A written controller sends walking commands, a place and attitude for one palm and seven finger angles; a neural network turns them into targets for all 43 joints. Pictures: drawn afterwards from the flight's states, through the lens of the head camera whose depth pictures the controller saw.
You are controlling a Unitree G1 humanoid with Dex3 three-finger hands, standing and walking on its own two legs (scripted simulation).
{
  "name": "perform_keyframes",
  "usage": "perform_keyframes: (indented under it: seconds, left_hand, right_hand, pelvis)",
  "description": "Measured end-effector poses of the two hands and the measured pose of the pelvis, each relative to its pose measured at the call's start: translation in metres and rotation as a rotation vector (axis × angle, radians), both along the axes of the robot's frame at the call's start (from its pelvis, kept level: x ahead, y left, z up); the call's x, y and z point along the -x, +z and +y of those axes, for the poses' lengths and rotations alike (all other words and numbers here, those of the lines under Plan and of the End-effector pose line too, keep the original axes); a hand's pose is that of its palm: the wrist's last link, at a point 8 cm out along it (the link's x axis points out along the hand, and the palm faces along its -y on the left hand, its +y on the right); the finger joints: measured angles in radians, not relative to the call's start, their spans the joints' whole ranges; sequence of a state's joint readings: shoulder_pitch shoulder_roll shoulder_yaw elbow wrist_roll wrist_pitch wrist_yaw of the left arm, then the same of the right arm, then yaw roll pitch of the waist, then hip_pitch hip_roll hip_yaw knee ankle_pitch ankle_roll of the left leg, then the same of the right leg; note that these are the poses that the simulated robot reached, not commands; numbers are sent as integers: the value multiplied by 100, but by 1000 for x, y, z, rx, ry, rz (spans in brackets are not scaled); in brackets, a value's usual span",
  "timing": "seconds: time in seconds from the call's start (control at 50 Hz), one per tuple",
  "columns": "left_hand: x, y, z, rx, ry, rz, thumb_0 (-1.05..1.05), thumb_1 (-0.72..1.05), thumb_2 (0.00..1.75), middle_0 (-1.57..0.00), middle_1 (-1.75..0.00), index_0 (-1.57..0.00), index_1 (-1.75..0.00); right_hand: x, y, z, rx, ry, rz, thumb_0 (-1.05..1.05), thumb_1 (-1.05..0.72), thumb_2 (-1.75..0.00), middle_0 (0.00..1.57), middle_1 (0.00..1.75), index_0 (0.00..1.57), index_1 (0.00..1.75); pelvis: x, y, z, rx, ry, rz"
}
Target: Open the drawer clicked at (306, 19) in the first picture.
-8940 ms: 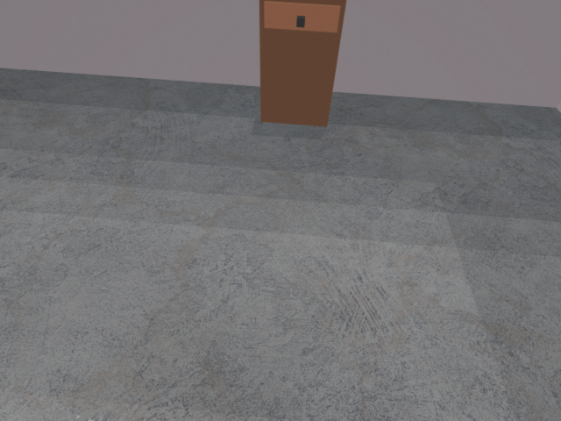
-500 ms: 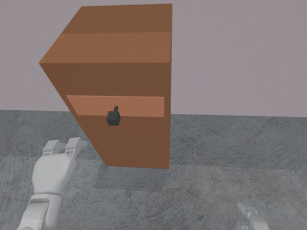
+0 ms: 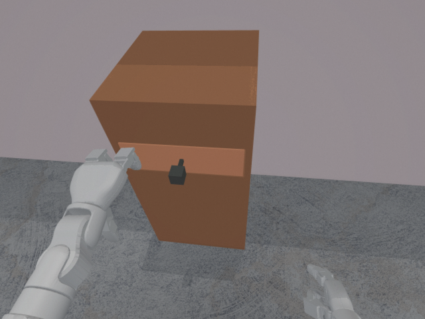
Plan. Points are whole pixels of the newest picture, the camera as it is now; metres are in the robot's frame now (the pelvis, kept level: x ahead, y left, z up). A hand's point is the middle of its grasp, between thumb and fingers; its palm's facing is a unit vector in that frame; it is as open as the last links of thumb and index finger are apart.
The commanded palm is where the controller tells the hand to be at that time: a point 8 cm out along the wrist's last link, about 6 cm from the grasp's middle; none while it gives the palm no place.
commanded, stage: raise the hand with hooked fingers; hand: left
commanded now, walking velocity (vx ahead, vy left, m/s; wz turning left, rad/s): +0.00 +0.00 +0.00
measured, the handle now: (179, 169) +0.54 +0.20 -0.13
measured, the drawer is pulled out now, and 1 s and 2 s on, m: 0.00 0.00 0.00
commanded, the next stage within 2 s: move the hooked fingers above the handle in 0.40 s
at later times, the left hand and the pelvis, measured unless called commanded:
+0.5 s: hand (117, 196) +0.30 +0.23 +0.07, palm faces +0.05 -0.08 -1.00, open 13.8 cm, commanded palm +0.28 +0.23 +0.13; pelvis -0.01 +0.00 +0.00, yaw +0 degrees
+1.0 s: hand (135, 189) +0.35 +0.23 +0.03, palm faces -0.05 -0.05 -1.00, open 13.8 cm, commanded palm +0.34 +0.23 +0.08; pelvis -0.01 -0.01 -0.01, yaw +0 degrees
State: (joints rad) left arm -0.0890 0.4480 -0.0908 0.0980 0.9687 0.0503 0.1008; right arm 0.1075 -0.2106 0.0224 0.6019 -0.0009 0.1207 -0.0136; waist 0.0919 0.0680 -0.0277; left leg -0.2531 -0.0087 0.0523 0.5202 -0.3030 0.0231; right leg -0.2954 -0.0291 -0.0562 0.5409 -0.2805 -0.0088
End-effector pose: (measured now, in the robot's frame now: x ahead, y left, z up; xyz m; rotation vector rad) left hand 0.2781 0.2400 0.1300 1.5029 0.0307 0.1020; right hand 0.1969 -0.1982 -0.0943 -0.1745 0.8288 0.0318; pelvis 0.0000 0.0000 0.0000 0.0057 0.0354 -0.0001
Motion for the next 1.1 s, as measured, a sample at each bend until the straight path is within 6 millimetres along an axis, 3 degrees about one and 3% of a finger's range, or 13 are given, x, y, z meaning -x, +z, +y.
perform_keyframes:
  seconds: [0.1,0.32,0.56,0.76,0.9,1.1]
  left_hand:
    - [-9,8,3,7,-21,10,0,-48,30,-32,-119,-32,-120]
    - [1,-6,-4,21,-82,16,0,-49,30,-32,-120,-32,-120]
    - [-1,-5,-8,16,-28,13,0,-49,30,-32,-120,-32,-120]
    - [-20,-27,-12,5,-52,74,0,-49,30,-32,-120,-32,-120]
    - [-40,-37,-7,-3,-50,68,0,-49,30,-32,-120,-32,-120]
    - [-72,-59,-14,-9,-86,82,0,-48,30,-32,-120,-32,-120]
  right_hand:
    - [15,-6,-7,9,-22,48,1,-90,-89,21,30,20,30]
    - [45,-14,-34,59,-76,127,1,-90,-89,20,30,20,30]
    - [33,-11,-32,30,-76,77,1,-90,-89,20,30,20,30]
    - [30,-10,-36,49,-71,59,1,-90,-89,20,30,20,30]
    - [51,-20,-52,81,-119,122,0,-90,-89,21,30,20,30]
    - [100,-37,-71,120,-207,260,0,-90,-89,20,30,20,30]
  pelvis:
    - [0,2,2,1,-2,2]
    - [3,2,2,-1,-9,18]
    - [6,2,-4,-6,-7,14]
    - [9,-1,-12,-6,0,39]
    - [8,-5,-13,-4,1,77]
    - [6,-13,-9,-1,-4,139]
